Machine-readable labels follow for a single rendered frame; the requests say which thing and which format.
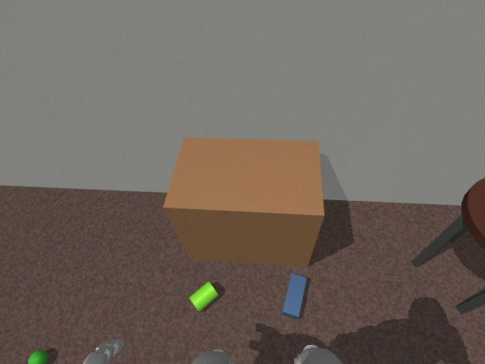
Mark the left robot hand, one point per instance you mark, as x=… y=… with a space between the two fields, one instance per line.
x=105 y=352

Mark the stool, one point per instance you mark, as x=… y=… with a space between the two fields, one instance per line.
x=472 y=219

